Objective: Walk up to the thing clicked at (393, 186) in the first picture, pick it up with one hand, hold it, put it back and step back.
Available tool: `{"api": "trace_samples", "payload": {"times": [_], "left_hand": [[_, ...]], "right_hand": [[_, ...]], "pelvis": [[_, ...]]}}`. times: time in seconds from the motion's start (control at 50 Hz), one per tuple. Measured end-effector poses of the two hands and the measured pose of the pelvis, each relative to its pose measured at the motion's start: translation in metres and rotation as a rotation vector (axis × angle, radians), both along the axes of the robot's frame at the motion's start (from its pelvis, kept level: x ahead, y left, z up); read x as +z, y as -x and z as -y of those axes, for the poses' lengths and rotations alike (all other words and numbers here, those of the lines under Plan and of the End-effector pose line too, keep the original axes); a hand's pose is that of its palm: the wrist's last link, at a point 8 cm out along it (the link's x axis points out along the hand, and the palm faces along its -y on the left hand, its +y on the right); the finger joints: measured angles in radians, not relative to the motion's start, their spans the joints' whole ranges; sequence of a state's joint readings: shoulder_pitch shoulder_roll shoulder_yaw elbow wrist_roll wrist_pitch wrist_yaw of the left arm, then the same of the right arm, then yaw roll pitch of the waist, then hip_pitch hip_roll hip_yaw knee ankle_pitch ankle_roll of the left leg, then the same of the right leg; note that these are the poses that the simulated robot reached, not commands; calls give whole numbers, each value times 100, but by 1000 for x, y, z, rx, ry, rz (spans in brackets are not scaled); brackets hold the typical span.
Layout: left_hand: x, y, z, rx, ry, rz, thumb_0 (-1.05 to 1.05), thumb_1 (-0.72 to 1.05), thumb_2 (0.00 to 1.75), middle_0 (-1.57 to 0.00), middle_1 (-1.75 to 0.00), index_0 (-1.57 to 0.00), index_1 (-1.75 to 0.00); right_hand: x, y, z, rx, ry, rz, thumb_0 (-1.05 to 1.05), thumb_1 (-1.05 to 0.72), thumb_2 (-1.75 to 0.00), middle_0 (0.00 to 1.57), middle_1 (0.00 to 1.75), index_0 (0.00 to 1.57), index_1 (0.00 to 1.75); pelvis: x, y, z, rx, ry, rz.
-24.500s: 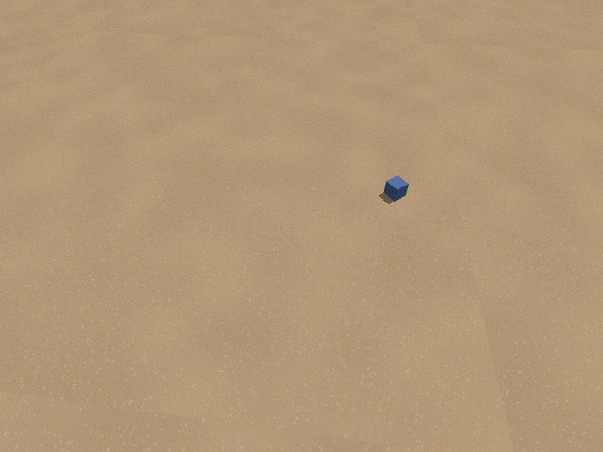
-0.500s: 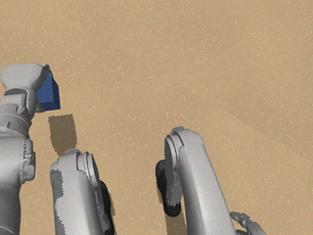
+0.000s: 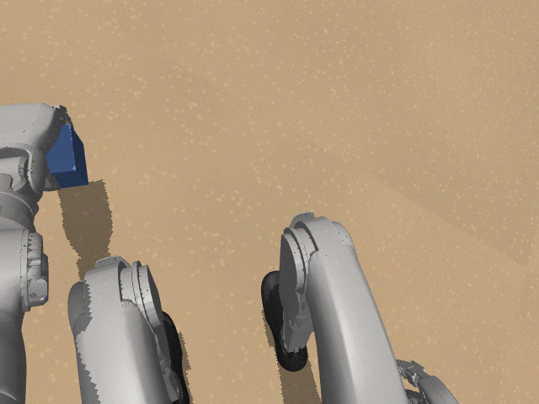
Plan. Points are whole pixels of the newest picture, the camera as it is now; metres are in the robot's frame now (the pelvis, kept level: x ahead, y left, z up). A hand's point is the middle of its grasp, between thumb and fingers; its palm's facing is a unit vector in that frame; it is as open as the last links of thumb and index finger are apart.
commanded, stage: lower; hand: left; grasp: from above
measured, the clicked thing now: (53, 159) +0.49 +0.25 -0.21
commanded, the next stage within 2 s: rest in 0.18 s
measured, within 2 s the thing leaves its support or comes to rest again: rests again in 1.00 s
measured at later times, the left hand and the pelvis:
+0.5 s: hand (53, 160) +0.50 +0.26 -0.23, palm faces -0.47 -0.05 -0.88, open 10.4 cm; pelvis +0.00 +0.00 -0.03, yaw -2 degrees
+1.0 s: hand (63, 162) +0.50 +0.25 -0.26, palm faces -0.46 -0.07 -0.89, open 10.4 cm; pelvis +0.00 +0.01 -0.04, yaw -5 degrees
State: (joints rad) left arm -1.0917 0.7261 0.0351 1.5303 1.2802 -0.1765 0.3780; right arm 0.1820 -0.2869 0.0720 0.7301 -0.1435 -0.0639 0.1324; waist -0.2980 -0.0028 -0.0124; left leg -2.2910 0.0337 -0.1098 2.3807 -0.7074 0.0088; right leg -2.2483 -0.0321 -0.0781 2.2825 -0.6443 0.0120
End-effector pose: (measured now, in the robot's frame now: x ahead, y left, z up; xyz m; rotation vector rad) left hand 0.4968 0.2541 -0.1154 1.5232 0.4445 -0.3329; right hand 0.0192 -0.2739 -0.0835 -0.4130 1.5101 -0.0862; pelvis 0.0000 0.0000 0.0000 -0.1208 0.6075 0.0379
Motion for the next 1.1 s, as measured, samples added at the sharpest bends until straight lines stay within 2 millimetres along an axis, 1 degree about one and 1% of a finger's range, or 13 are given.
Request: {"api": "trace_samples", "payload": {"times": [0.16,0.36,0.6,0.84,1.1], "left_hand": [[-21,-2,1,-10,13,7,0,-10,55,-69,-60,-72,-54],[-39,-5,-1,-7,9,23,0,-8,54,-67,-61,-71,-55],[-62,-7,-2,1,32,9,0,-8,54,-67,-61,-71,-55],[-78,-9,-1,5,33,17,0,-8,54,-67,-62,-70,-56],[-87,-11,1,23,38,21,0,-7,53,-66,-62,-70,-56]], "right_hand": [[-7,4,0,20,9,-6,0,-92,-90,20,30,20,30],[-15,10,-8,32,-11,-23,0,-92,-89,20,30,20,30],[-12,18,-10,52,2,-44,0,-91,-89,20,30,20,30],[-7,24,-13,98,0,-57,0,-91,-89,20,30,20,30],[-4,28,-23,124,-29,-59,0,-92,-89,20,30,20,30]], "pelvis": [[-14,0,-1,-6,12,17],[-25,-1,-2,-12,24,26],[-33,-1,-3,-25,45,44],[-39,-1,-4,-34,59,71],[-40,0,-6,-44,77,79]]}}
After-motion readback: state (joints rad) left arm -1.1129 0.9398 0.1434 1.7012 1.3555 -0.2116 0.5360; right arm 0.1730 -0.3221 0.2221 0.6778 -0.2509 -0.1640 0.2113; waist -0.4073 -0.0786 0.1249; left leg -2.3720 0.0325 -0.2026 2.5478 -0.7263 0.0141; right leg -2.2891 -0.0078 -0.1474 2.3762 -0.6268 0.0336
